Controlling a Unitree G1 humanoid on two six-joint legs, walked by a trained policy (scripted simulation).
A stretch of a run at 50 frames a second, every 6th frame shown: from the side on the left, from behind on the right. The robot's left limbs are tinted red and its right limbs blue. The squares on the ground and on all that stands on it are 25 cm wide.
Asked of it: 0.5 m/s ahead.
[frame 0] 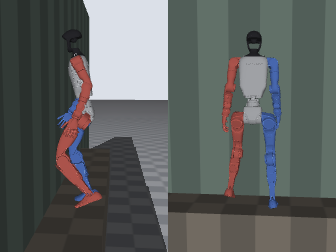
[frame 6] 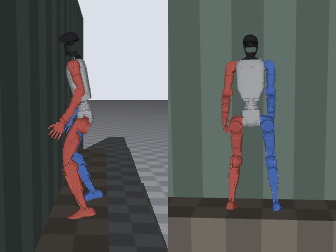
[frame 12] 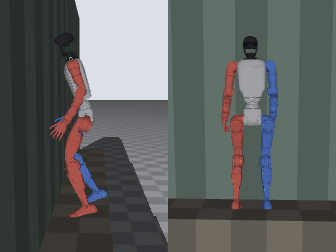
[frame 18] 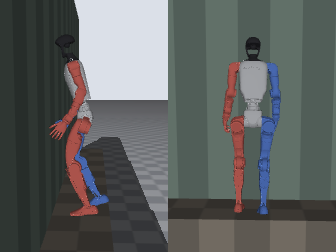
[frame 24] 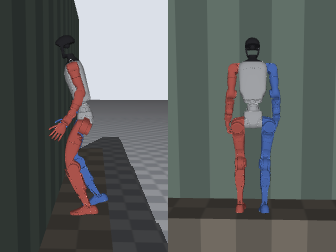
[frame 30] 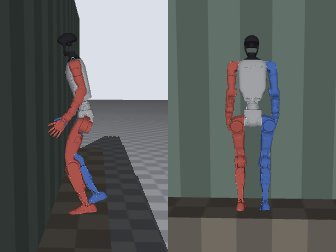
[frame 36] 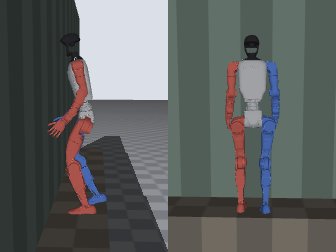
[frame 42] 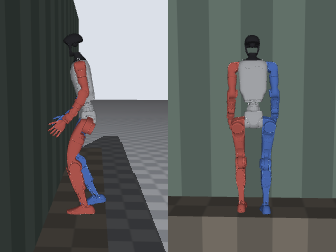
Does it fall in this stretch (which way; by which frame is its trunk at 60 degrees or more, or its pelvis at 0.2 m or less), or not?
no
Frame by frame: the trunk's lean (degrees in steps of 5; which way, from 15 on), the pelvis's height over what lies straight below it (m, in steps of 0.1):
0: 10, 0.8
6: 15 forward, 0.8
12: 20 forward, 0.8
18: 15 forward, 0.8
24: 15 forward, 0.8
30: 15 forward, 0.8
36: 15 forward, 0.8
42: 15 forward, 0.8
